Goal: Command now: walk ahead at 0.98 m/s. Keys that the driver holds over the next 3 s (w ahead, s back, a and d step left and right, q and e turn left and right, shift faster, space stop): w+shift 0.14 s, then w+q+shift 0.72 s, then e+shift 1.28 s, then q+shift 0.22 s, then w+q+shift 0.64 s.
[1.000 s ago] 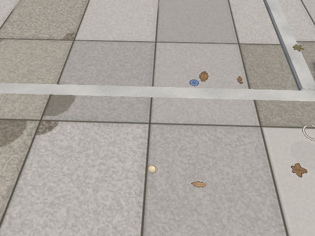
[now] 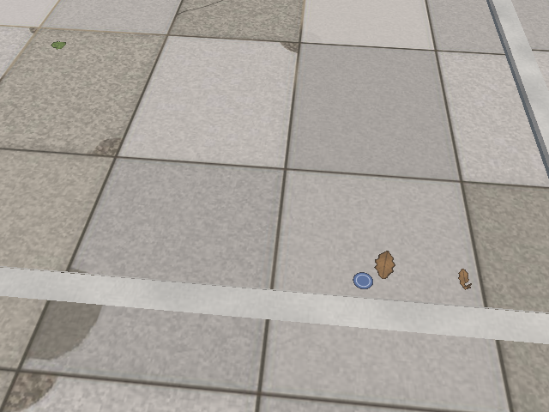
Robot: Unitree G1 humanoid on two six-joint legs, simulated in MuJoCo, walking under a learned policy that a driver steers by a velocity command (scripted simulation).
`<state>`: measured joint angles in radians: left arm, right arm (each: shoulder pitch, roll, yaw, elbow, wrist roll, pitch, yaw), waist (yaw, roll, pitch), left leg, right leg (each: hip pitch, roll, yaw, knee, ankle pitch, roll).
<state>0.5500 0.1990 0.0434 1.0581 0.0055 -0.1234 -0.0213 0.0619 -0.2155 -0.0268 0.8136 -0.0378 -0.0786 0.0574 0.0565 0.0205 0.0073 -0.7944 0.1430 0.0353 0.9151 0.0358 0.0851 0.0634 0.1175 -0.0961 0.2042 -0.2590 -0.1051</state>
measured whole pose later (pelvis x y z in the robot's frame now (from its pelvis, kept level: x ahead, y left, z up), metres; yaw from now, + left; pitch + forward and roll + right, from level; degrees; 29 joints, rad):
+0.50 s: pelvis +0.48 +0.02 +0.00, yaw +11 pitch +2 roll +1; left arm -0.05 0.24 -0.01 0.68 0.04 -0.09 -0.04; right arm 0.54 -0.25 -0.08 0.99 0.00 -0.10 0.03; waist -0.12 -0.01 0.02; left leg 0.05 -0.13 -0.13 0.24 -0.30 0.10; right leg -0.68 -0.12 0.07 0.64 0.05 0.02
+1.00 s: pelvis +0.93 +0.12 -0.02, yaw +35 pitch +0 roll -4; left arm 0.52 0.27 0.03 0.98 -0.02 -0.12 0.00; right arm -0.07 -0.29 -0.03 0.68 -0.05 -0.07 0.08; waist 0.10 0.06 0.06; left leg -0.53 0.00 0.04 0.50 0.19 0.16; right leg 0.17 -0.01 -0.24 0.43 -0.17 0.13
